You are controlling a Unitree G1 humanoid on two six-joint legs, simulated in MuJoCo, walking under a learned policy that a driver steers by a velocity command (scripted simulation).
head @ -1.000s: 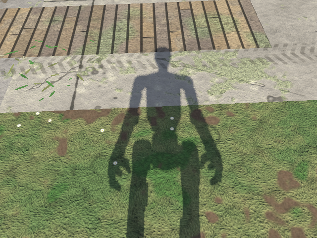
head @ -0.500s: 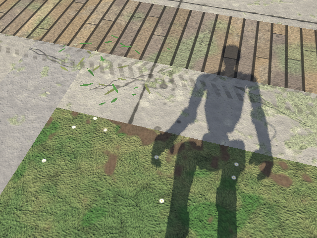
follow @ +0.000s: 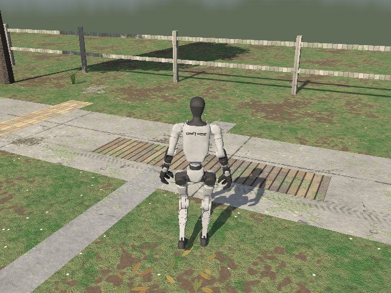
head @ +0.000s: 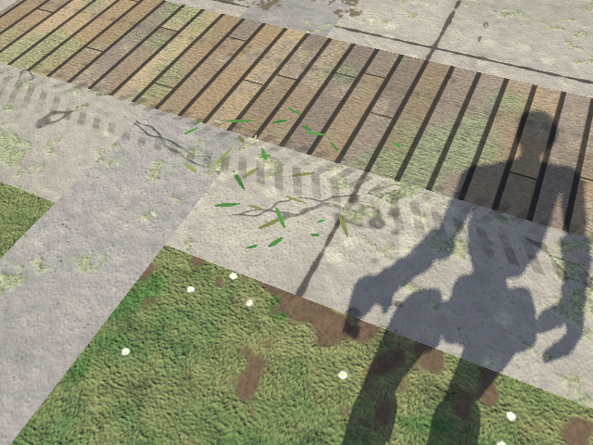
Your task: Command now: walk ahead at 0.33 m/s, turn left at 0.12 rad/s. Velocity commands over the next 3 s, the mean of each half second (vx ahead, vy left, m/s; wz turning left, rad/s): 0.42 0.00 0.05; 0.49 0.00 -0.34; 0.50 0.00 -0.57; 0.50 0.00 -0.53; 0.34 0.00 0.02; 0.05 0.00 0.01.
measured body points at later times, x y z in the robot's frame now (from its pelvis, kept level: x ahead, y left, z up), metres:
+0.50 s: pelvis +0.16 +0.06 +0.01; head +0.16 +0.08 +0.46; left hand +0.23 +0.31 -0.13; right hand +0.20 -0.21 -0.11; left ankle +0.13 +0.14 -0.74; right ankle +0.15 -0.07 -0.68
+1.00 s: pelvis +0.42 +0.00 +0.00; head +0.45 -0.01 +0.44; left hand +0.56 +0.25 -0.13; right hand +0.44 -0.27 -0.14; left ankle +0.38 +0.15 -0.64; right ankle +0.45 -0.05 -0.74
